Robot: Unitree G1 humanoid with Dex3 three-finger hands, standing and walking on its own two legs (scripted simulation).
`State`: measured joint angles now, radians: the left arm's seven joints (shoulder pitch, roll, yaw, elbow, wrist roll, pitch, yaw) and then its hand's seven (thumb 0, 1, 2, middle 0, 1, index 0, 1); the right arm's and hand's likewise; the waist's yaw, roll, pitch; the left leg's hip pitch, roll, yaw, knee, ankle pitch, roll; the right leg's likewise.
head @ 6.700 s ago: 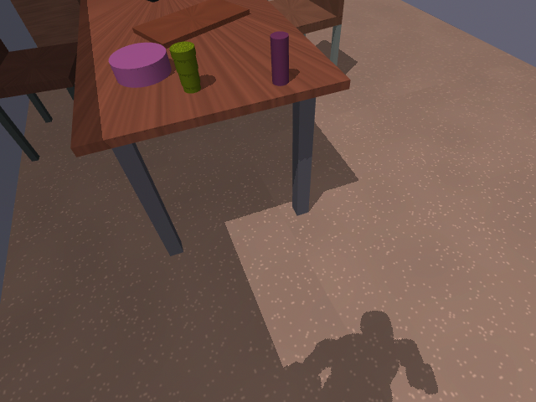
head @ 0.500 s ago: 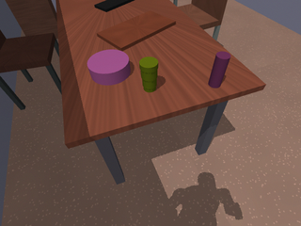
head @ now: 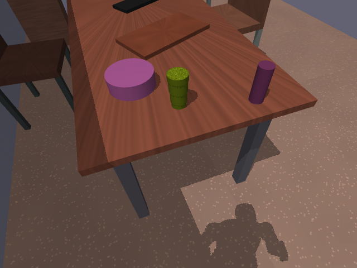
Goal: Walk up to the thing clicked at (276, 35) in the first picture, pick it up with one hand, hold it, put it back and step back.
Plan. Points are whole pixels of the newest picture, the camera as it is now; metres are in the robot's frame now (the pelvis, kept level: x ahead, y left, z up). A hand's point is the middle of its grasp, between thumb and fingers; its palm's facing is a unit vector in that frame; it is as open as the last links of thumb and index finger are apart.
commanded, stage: stand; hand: right
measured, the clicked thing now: (260, 83) +0.66 -0.23 +0.01
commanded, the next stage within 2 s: walk up in 0.02 s
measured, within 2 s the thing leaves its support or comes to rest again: neither
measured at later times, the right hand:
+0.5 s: hand out of the picture +0.16 -0.42 -0.14, palm faces -0.16 +0.85 -0.51, open 7.4 cm
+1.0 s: hand (352, 201) +0.33 -0.48 -0.17, palm faces -0.30 +0.85 -0.44, open 7.4 cm
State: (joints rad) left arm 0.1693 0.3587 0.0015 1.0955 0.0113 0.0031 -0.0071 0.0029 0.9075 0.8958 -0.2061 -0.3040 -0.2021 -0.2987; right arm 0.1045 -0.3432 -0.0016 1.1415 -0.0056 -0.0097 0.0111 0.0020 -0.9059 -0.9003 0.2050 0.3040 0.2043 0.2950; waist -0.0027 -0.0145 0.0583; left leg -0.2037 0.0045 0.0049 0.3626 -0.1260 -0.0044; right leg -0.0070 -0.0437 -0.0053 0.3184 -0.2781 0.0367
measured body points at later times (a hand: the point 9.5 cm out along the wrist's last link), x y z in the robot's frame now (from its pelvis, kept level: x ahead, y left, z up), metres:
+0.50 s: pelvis +0.05 -0.12 -0.01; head +0.05 -0.12 +0.44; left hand +0.00 +0.19 -0.13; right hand +0.17 -0.47 -0.11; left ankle +0.06 +0.00 -0.69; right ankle +0.04 -0.24 -0.74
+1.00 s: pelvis +0.19 -0.22 -0.04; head +0.23 -0.21 +0.41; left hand +0.20 +0.13 -0.14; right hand +0.34 -0.52 -0.14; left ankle +0.14 -0.04 -0.74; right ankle +0.31 -0.36 -0.75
